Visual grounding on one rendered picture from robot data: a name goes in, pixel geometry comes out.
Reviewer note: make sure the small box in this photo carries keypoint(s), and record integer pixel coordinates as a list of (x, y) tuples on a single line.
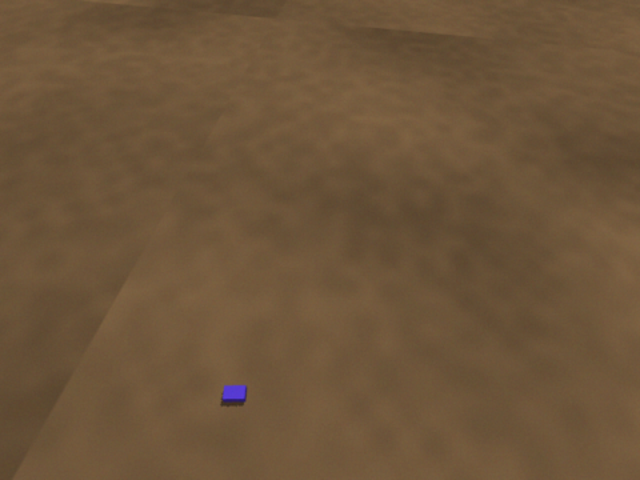
[(234, 393)]

